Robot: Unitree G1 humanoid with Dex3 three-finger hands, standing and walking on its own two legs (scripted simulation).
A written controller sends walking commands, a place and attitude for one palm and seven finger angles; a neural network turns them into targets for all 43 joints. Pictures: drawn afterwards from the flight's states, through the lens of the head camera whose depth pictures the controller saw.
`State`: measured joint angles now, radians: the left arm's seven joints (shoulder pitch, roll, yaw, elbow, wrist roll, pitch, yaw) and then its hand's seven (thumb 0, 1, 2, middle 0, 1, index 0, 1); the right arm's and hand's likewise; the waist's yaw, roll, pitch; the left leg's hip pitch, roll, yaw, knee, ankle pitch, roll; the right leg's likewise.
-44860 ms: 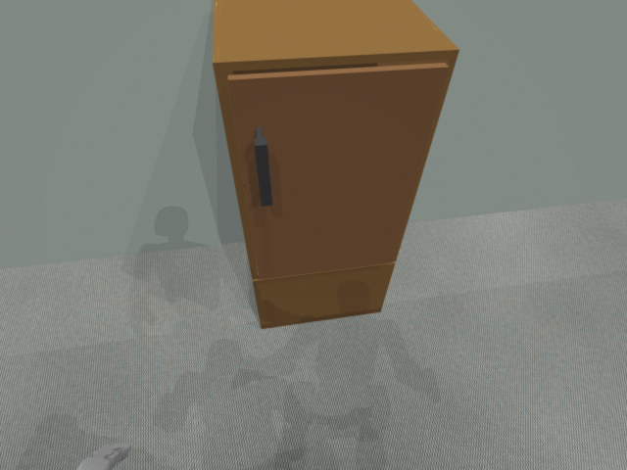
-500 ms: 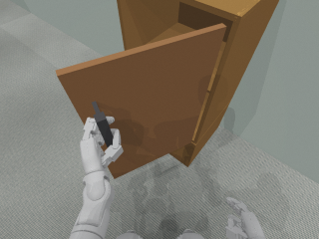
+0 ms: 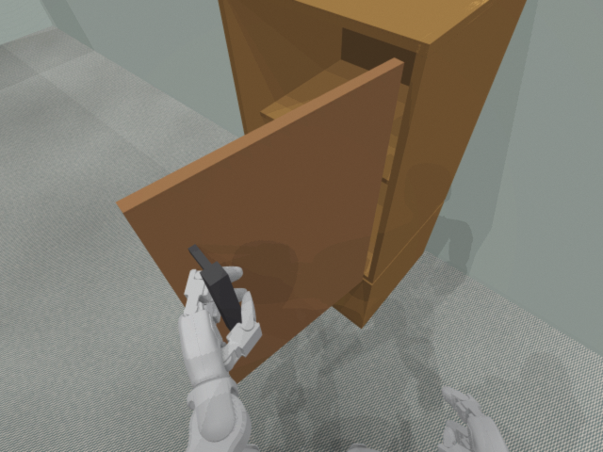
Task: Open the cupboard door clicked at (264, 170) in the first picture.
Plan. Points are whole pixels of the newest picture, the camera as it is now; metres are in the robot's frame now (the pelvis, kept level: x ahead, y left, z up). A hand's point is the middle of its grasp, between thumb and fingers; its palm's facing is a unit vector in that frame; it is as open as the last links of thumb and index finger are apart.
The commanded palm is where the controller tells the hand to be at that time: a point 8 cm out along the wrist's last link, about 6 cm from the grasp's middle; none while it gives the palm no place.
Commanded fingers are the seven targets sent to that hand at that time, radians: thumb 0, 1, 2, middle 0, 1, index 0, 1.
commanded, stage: open thumb and fingers to let go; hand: left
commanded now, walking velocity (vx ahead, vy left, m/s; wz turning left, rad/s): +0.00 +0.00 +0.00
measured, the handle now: (218, 292) +0.31 +0.12 +0.05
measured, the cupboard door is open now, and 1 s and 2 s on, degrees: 82 81 82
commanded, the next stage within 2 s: slide the hand sideways off the handle in 0.76 s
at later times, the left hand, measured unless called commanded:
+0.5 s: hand (240, 320) +0.28 +0.09 +0.05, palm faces +0.33 -0.95 +0.00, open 13.0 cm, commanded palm +0.23 +0.13 +0.04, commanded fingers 0.00 -0.50 0.30 -0.24 -0.85 -0.24 -0.85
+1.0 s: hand (234, 337) +0.26 +0.09 +0.04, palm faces +0.00 -1.00 -0.10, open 15.7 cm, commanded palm +0.24 +0.13 +0.04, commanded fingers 0.00 -0.50 0.30 -0.15 -0.30 -0.15 -0.30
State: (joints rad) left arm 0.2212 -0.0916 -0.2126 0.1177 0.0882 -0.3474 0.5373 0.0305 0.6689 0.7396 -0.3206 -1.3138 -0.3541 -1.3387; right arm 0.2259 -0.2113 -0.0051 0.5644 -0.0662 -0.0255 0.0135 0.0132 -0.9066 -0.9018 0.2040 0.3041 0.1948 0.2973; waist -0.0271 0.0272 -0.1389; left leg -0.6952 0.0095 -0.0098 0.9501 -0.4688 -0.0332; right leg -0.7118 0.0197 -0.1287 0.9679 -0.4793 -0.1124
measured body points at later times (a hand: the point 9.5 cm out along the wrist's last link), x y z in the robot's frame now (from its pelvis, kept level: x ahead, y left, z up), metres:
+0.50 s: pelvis -0.01 +0.02 +0.00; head +0.03 +0.00 +0.44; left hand +0.25 +0.13 +0.05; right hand +0.16 -0.20 -0.11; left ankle +0.00 +0.15 -0.68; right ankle +0.00 -0.04 -0.68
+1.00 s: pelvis -0.02 +0.04 -0.01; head +0.03 +0.02 +0.44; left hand +0.25 +0.15 +0.05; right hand +0.15 -0.18 -0.11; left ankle +0.00 +0.15 -0.68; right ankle +0.00 -0.04 -0.68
